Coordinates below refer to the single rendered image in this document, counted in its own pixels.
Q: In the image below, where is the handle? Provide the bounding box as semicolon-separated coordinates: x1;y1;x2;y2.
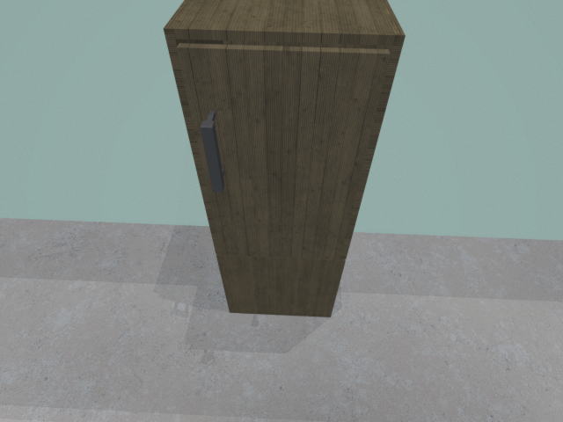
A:
201;111;224;193

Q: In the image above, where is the cupboard door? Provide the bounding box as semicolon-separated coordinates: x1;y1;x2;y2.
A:
177;43;390;260

